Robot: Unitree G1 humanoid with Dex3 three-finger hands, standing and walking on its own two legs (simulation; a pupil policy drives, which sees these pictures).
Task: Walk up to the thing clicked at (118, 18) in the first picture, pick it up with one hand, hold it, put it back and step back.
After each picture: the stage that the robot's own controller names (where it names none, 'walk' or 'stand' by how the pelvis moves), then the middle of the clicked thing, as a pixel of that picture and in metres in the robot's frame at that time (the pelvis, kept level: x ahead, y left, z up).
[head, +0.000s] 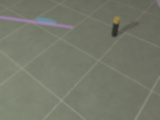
stand; (115, 27) +1.50 -0.30 -0.66
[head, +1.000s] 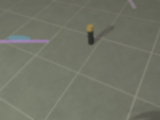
walk; (90, 35) +1.39 +0.10 -0.62
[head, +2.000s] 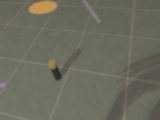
walk; (55, 70) +0.87 +0.39 -0.65
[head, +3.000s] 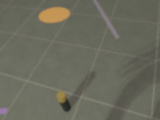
walk; (64, 102) +0.53 +0.28 -0.65
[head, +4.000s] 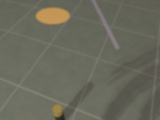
stand; (59, 115) +0.43 +0.21 -0.64
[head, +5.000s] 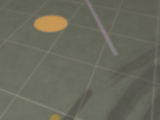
stand; out of the picture +0.39 +0.22 -0.65
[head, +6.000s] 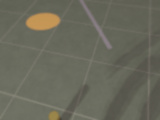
stand; out of the picture +0.39 +0.25 -0.66
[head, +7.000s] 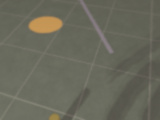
stand; out of the picture +0.40 +0.24 -0.66
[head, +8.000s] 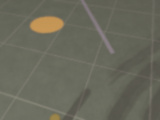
stand; out of the picture +0.39 +0.24 -0.66
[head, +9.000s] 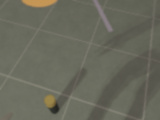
go down; (52, 105) +0.41 +0.23 -0.62
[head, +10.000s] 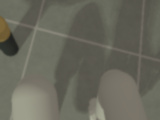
go down; (4, 39) +0.47 +0.29 -0.22
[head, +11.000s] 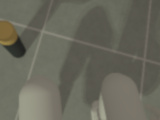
close in; (12, 42) +0.47 +0.28 -0.24
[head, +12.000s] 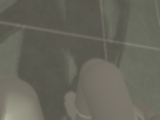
close in; out of the picture +0.44 +0.33 -0.16
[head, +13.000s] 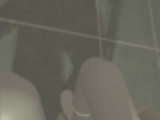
lift; out of the picture +0.42 +0.32 -0.16
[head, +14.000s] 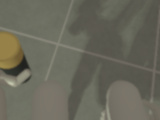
lift; (14, 64) +0.35 +0.25 -0.02
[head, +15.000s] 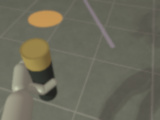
hold; (42, 75) +0.33 +0.16 +0.09
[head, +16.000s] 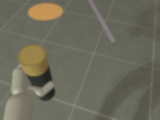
hold; (40, 77) +0.33 +0.17 +0.05
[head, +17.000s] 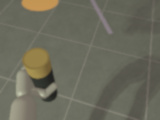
crouch; (43, 79) +0.34 +0.16 +0.01
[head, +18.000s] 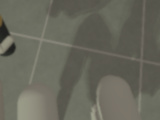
crouch; out of the picture +0.47 +0.25 -0.05
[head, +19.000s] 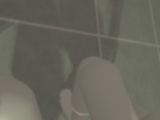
lower; out of the picture +0.44 +0.33 -0.16
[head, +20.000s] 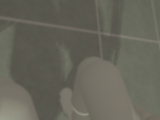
lower; out of the picture +0.44 +0.33 -0.16
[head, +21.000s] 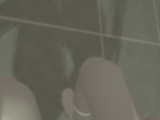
lower; out of the picture +0.44 +0.32 -0.16
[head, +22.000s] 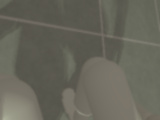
lower; out of the picture +0.43 +0.33 -0.16
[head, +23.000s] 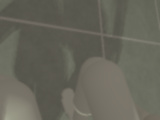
open; out of the picture +0.44 +0.30 -0.16
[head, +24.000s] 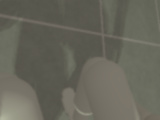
rise; out of the picture +0.42 +0.30 -0.17
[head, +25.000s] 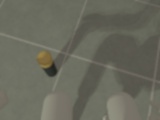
walk; (48, 65) +0.46 +0.22 -0.38
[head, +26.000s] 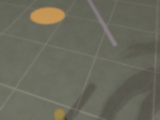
stand; out of the picture +0.40 +0.19 -0.59
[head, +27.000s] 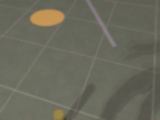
stand; out of the picture +0.40 +0.20 -0.60
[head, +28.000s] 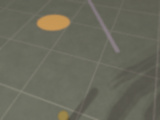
stand; out of the picture +0.42 +0.18 -0.64
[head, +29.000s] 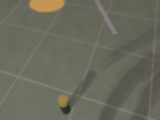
walk; (64, 105) +0.44 +0.17 -0.63
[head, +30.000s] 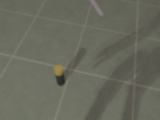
walk; (59, 75) +0.65 +0.21 -0.64
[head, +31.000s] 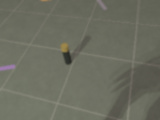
walk; (66, 54) +0.98 +0.30 -0.64
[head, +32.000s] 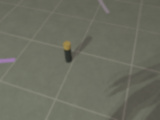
stand; (67, 52) +1.03 +0.21 -0.65
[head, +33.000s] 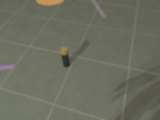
stand; (65, 57) +1.03 +0.24 -0.66
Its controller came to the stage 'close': yes
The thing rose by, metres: 0.68
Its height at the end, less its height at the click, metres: +0.00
